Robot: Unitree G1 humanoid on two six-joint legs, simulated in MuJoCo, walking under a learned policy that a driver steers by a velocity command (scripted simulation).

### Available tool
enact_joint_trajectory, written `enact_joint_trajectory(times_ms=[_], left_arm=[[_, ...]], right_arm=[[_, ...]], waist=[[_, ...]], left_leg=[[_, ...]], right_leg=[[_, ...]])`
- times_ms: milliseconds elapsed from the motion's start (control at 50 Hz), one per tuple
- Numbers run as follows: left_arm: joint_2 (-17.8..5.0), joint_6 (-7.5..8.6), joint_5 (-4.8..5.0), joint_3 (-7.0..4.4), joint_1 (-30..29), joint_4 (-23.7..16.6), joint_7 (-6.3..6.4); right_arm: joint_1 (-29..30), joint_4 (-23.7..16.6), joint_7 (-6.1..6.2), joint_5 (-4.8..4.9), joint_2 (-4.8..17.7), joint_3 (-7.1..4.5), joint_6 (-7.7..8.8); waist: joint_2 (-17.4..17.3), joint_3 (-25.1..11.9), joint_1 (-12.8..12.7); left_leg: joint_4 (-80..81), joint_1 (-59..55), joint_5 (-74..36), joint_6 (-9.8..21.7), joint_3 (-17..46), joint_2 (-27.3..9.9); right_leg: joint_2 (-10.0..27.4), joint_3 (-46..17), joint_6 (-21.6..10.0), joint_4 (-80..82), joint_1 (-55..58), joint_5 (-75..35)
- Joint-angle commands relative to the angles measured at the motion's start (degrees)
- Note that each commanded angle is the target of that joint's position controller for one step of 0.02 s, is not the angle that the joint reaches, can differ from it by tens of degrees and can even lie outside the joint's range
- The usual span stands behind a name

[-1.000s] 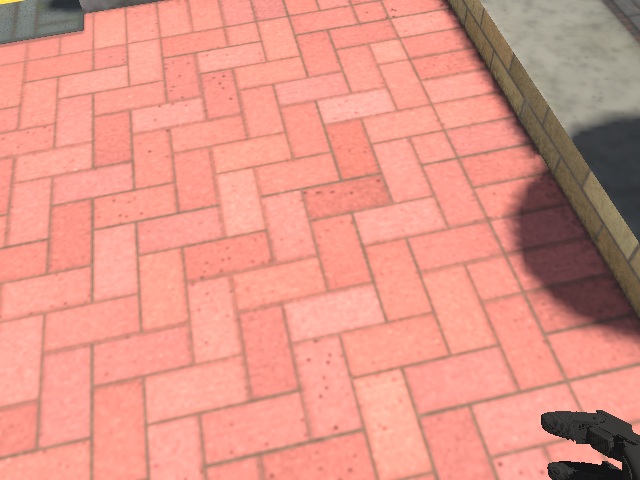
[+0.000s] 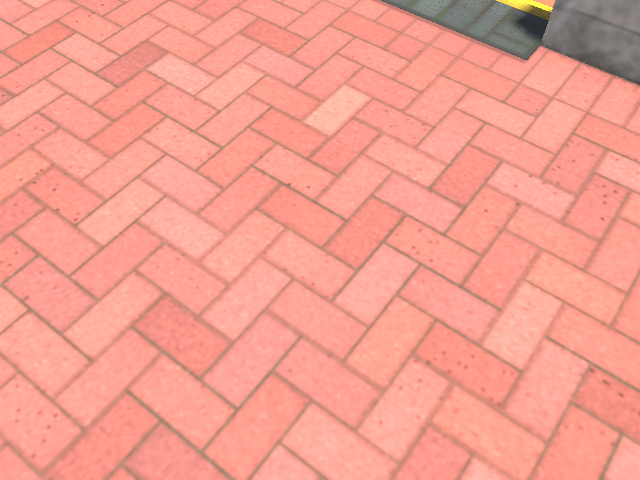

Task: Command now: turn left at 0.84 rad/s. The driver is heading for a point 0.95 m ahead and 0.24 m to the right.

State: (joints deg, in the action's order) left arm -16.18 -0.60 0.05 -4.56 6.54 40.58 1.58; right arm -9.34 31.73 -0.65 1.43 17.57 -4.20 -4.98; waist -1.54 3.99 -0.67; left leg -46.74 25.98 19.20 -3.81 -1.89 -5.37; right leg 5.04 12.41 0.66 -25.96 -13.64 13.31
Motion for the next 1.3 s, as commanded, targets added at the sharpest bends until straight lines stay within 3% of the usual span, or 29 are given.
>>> enact_joint_trajectory(times_ms=[20,40,60,80,100,120,140,180,260,300,360,500,520,540,560,580,600,640,680,800,1020,1040,1060,1080,1100,1120,1160,1200,1300], left_arm=[[-10.73,1.4,1.86,-3.28,-1.5,-2.92,-0.7],[-9.11,1.45,2.31,-2.92,0.55,-1.69,-0.97],[-6.43,1.49,1.03,-2.14,2.95,-1.34,-1.41],[-4.17,1.63,-1.95,-0.77,1.36,-5.25,-1.48],[-7.64,1.55,-1.27,-1.85,-4.05,-5.3,-0.85],[-8.31,1.08,0.39,-2.0,-4.87,-5.33,-0.5],[-7.33,0.74,0.57,-1.88,-3.65,-4.25,0.08],[-8.2,0.11,-0.46,-2.1,-1.04,-2.74,0.62],[-3.91,-0.32,0.37,-0.09,4.28,0.52,-0.25],[-3.22,-0.56,0.56,0.72,2.06,-0.23,-0.88],[-8.41,-1.0,1.45,-0.55,0.08,-2.91,-1.26],[-5.32,-1.52,1.81,-0.74,4.61,-3.95,-2.75],[-5.24,-1.42,1.79,-1.0,6.73,-3.43,-2.87],[-7.5,-1.23,1.35,-1.98,8.92,-3.07,-2.39],[-16.41,-0.69,0.96,-4.43,11.3,-3.96,-1.24],[-16.46,0.27,-0.81,-4.03,13.25,-5.03,-1.76],[-15.1,1.38,-1.25,-3.62,12.4,-5.48,-2.05],[-12.53,1.6,1.17,-3.25,6.84,-6.16,-1.06],[-10.86,0.36,2.24,-2.54,4.57,-7.25,0.19],[-12.58,-1.09,1.75,-3.32,5.36,-8.6,1.46],[-12.03,-2.47,1.86,-3.04,-0.99,-12.45,0.82],[-10.73,-2.45,1.88,-2.48,-0.47,-12.39,0.81],[-7.44,-2.5,0.74,-1.39,4.39,-11.6,0.52],[-7.58,-2.18,0.82,-1.36,6.45,-12.58,0.56],[-12.49,-1.54,0.06,-2.66,7.67,-11.82,0.55],[-14.92,-1.5,0.5,-3.42,6.04,-10.45,0.5],[-12.47,-2.16,0.39,-2.83,4.12,-9.3,0.64],[-8.9,-2.0,0.84,-1.43,2.91,-9.61,0.2],[-5.06,-1.27,0.61,0.61,0.94,-9.58,-0.03]], right_arm=[[-1.42,-3.83,-0.65,-0.17,4.71,-2.22,0.0],[-4.6,-2.43,-0.3,-0.41,5.65,-2.84,0.08],[-8.33,-1.51,0.54,-0.34,10.68,-4.44,0.49],[-6.97,-3.34,1.3,-1.55,17.34,-5.13,1.28],[-8.3,-3.71,0.73,-3.3,13.47,-4.31,2.9],[-6.65,-2.42,0.61,-3.4,11.87,-3.33,3.96],[-3.13,-2.0,0.99,-2.35,10.29,-2.98,4.46],[1.78,-2.31,1.75,-1.22,7.73,-1.64,4.31],[4.78,-0.46,2.17,-2.52,1.56,0.91,5.1],[3.32,1.56,2.03,-3.29,2.67,0.67,5.32],[1.78,3.17,2.18,-2.95,8.67,-1.42,4.35],[5.23,3.9,3.27,-1.04,7.66,-2.26,3.44],[5.76,4.14,3.41,-0.57,7.26,-2.37,3.26],[3.35,5.07,3.33,-0.59,5.81,-2.34,3.33],[4.99,2.35,3.14,-2.92,2.69,-1.53,3.65],[12.32,-0.52,3.1,-3.26,2.39,-1.07,4.24],[12.07,-0.03,2.84,-2.42,3.64,-1.49,4.7],[10.17,1.65,3.04,-1.9,4.05,-1.81,5.13],[9.41,2.12,3.11,-2.0,4.25,-2.06,5.21],[9.41,3.1,2.64,-1.34,3.12,-1.78,5.68],[4.68,5.16,0.65,-0.91,6.15,-3.15,8.24],[3.61,5.69,0.61,-1.17,6.48,-3.35,8.29],[4.49,4.67,0.8,-1.99,8.73,-3.53,7.98],[4.78,4.41,0.84,-3.63,11.44,-3.7,7.39],[4.32,4.21,0.83,-3.34,9.83,-3.5,7.61],[5.66,3.44,1.15,-2.61,7.03,-2.57,7.6],[6.12,3.62,1.84,-1.4,5.3,-1.62,6.77],[4.17,4.62,2.33,-1.55,5.74,-1.22,6.08],[1.94,5.84,2.15,-1.69,7.12,-1.29,5.08]], waist=[[9.68,-9.34,1.85],[6.99,-9.9,2.99],[-4.25,-10.76,3.1],[-21.53,-11.81,1.44],[-12.42,-17.24,7.14],[-9.36,-14.65,5.64],[-7.15,-12.16,3.53],[-6.54,-10.97,0.88],[-5.44,-12.33,-0.91],[-7.21,-10.31,1.1],[-7.87,-6.01,3.0],[-5.41,-6.8,0.41],[-4.77,-7.44,-0.85],[0.46,-7.96,-1.05],[18.25,-8.74,-0.16],[19.46,-11.35,-3.95],[11.24,-12.28,-3.75],[4.67,-9.95,-0.41],[6.3,-10.5,0.82],[7.86,-10.26,0.29],[12.72,-11.0,1.54],[10.99,-11.37,1.57],[0.77,-13.76,-0.96],[-12.95,-9.53,-3.14],[-12.26,-8.91,-2.83],[-7.4,-7.46,-1.98],[-3.95,-6.31,-0.84],[-4.82,-5.87,0.28],[-9.72,-8.6,2.11]], left_leg=[[13.69,-7.3,-2.91,3.79,-2.92,2.78],[20.74,-14.76,-9.32,5.83,-2.28,4.65],[23.97,-27.01,-30.09,9.26,7.96,-1.18],[22.07,-32.97,-49.01,20.91,29.63,-17.55],[23.86,-29.49,-47.26,25.86,29.09,-18.97],[24.35,-26.7,-41.7,23.05,22.66,-15.71],[24.33,-24.38,-36.01,19.33,18.59,-11.81],[24.39,-19.61,-37.53,16.78,14.49,-8.84],[25.29,-17.46,-33.51,15.06,6.79,-5.97],[26.19,-15.46,-28.88,15.55,5.91,-6.8],[26.96,-15.75,-23.79,18.09,9.58,-11.21],[20.53,-19.9,-31.08,14.8,6.35,-13.59],[17.13,-18.6,-29.15,12.44,3.57,-12.02],[9.11,-14.56,-21.23,8.04,-0.81,-8.09],[-9.43,2.51,0.39,1.19,-6.73,1.03],[-21.01,13.98,21.6,-0.61,1.89,9.64],[-26.04,16.05,20.1,-0.01,6.99,7.79],[-22.95,17.75,10.19,0.36,8.19,5.9],[-19.93,13.9,4.75,-0.59,8.08,6.25],[-5.57,10.37,-0.73,-2.28,9.01,9.59],[21.3,-8.39,-8.0,0.62,9.12,9.77],[26.43,-14.24,-15.37,1.72,9.38,7.45],[27.52,-21.35,-21.28,5.91,19.49,-2.85],[28.57,-22.48,-32.7,15.73,33.32,-12.49],[29.12,-19.25,-29.99,21.5,39.96,-17.98],[27.96,-17.04,-26.37,20.6,33.19,-14.98],[27.41,-16.02,-19.94,16.35,24.34,-8.5],[27.84,-16.28,-23.34,16.0,19.41,-5.72],[26.77,-19.56,-25.93,16.49,15.49,-5.16]], right_leg=[[13.8,-7.52,-8.66,0.89,7.54,-19.37],[11.79,-5.04,-5.49,-4.63,3.7,-16.91],[6.73,-0.76,-0.67,-17.29,-8.37,-3.68],[-1.22,-1.12,4.47,-33.43,-27.65,25.66],[-2.2,-11.67,4.49,-43.76,-27.92,26.58],[-1.23,-13.15,3.3,-45.58,-28.1,21.81],[-0.49,-13.94,2.59,-43.23,-28.09,16.92],[-1.18,-13.43,3.07,-42.09,-23.9,9.89],[-0.21,-13.37,3.87,-27.87,-13.42,2.98],[-0.29,-12.57,3.73,-20.94,-8.71,3.08],[-1.43,-10.94,2.87,-21.72,-12.11,8.98],[-2.07,-7.72,-0.67,-12.98,-9.51,7.9],[-3.49,-6.78,-1.94,-6.6,-5.44,2.07],[-3.12,-11.62,-4.51,0.01,0.45,-9.27],[10.42,-33.85,-12.42,2.34,11.36,-36.23],[16.82,-46.49,-23.22,5.2,14.92,-43.36],[15.65,-43.05,-22.72,5.21,16.67,-39.93],[9.45,-35.29,-16.37,3.49,15.89,-34.81],[6.4,-33.14,-14.19,3.83,13.47,-34.2],[3.4,-36.22,-12.78,3.7,11.52,-25.88],[-1.28,-45.89,-8.97,-3.23,5.61,-21.91],[-3.29,-44.26,-7.29,-5.49,3.09,-15.48],[-8.18,-38.54,-4.75,-14.77,-1.75,4.72],[-17.21,-29.87,-1.28,-25.51,-13.88,27.51],[-12.86,-27.65,1.76,-38.1,-17.05,26.78],[-10.61,-26.46,2.81,-42.69,-17.08,21.82],[-9.94,-24.9,4.12,-44.98,-17.09,15.8],[-9.92,-21.92,4.57,-42.31,-16.35,13.64],[-6.2,-16.44,4.65,-20.43,-8.03,14.84]])
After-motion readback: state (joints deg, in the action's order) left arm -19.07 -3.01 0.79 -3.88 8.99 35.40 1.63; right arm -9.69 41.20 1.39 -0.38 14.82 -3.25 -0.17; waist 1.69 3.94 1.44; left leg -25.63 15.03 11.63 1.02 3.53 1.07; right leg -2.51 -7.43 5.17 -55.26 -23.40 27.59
